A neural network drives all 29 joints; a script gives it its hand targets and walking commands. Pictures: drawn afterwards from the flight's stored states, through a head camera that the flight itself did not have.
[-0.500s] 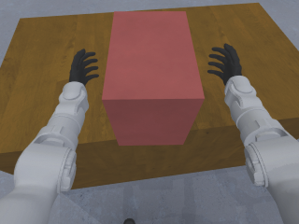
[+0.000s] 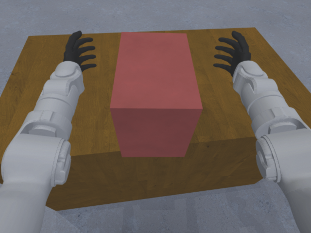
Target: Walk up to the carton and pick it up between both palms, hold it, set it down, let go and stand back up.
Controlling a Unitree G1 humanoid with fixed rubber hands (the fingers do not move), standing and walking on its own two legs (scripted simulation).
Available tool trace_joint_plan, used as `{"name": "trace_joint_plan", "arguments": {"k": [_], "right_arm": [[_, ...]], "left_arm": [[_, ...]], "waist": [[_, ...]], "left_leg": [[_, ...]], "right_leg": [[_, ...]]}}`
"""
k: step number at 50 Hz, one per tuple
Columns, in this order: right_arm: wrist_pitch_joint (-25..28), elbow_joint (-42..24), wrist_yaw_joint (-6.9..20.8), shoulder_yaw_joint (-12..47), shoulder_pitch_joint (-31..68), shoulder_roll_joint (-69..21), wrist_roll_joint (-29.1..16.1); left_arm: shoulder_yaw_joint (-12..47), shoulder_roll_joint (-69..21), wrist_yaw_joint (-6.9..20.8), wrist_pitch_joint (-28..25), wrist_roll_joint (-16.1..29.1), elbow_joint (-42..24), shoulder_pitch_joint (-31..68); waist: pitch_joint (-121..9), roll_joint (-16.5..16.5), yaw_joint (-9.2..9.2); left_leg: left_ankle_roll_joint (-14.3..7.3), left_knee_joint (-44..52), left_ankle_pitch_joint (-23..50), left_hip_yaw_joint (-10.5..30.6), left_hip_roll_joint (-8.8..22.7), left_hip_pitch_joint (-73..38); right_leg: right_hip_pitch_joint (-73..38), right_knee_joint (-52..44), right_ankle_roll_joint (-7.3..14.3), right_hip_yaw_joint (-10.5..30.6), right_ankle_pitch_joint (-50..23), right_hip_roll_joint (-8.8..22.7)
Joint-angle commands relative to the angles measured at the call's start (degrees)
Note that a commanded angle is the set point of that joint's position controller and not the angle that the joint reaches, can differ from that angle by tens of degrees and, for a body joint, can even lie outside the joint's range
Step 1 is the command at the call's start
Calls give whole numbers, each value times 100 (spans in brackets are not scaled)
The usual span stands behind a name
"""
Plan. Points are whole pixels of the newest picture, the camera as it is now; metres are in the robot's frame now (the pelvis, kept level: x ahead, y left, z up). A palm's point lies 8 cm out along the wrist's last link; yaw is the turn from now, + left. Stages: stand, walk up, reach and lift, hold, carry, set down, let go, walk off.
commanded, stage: set down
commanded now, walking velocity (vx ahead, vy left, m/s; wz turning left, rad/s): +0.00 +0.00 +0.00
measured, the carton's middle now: (153, 95) +0.52 +0.05 +0.03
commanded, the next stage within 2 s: none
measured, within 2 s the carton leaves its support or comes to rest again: neither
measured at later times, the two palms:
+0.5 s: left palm (69, 81) +0.43 +0.24 +0.15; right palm (239, 81) +0.47 -0.15 +0.15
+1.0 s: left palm (69, 111) +0.38 +0.24 +0.11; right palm (239, 112) +0.41 -0.16 +0.11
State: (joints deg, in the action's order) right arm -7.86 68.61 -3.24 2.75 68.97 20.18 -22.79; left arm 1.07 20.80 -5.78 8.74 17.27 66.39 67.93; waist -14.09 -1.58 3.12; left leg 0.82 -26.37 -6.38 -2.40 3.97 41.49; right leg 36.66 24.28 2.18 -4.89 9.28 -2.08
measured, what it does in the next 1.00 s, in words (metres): stands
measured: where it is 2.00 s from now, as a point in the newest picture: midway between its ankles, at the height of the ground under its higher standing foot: outside the picture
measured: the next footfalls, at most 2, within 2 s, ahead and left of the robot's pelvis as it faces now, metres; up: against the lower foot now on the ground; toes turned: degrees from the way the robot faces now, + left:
none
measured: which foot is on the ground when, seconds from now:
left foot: down 0.00-1.00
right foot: down 0.00-1.00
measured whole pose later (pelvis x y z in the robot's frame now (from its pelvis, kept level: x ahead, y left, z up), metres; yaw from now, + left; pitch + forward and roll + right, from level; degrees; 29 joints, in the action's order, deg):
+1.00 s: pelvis +0.01 -0.01 +0.01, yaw +1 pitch +5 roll -1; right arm -7.8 38.1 -7.7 2.1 35.5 12.8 -18.0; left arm -9.3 15.4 -1.2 16.2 9.0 30.6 32.6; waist -1.3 -1.1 2.3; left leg 1.5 -22.1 -7.4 -1.8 3.0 19.4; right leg 15.3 21.3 2.4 -3.7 11.0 -2.1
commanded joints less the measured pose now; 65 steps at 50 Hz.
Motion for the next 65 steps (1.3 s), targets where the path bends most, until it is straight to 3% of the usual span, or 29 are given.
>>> {"name": "trace_joint_plan", "arguments": {"k": [1,9,17,29,40,65], "right_arm": [[40,-1062,-20,-229,3169,1167,-33],[-362,-1154,-95,-234,3131,1179,-86],[-294,-1384,-228,-85,2102,902,-95],[-1,-3411,-434,-520,1148,597,361],[6,-3812,-503,-360,-207,247,402],[1063,-5072,-166,-350,-3160,-236,764]], "left_arm": [[-64,1035,-32,13,60,-1190,3299],[-126,1151,5,517,29,-1360,3229],[-498,932,261,584,-463,-1808,2001],[-859,900,188,464,-446,-3842,1051],[-1175,604,364,711,-722,-4357,-482],[-1054,28,489,-301,-839,-5619,-3343]], "waist": [[-4479,419,15],[-4146,432,-8],[-3358,330,0],[-3619,505,-101],[-2656,339,-66],[-1283,299,-74]], "left_leg": [[208,-204,1597,147,-263,-3287],[211,-71,1616,192,-309,-3323],[196,134,2049,118,-363,-3557],[161,0,1936,100,-389,-4027],[53,137,1877,74,-399,-4046],[60,282,1726,-11,-476,-4206]], "right_leg": [[-1602,-43,-349,140,-1925,-68],[-2024,-118,-409,171,-2098,-51],[-2684,-324,-488,236,-2156,-66],[-2484,-403,-417,255,-1664,-86],[-2863,-456,-486,338,-1395,-52],[-2778,-569,-357,530,-967,59]]}}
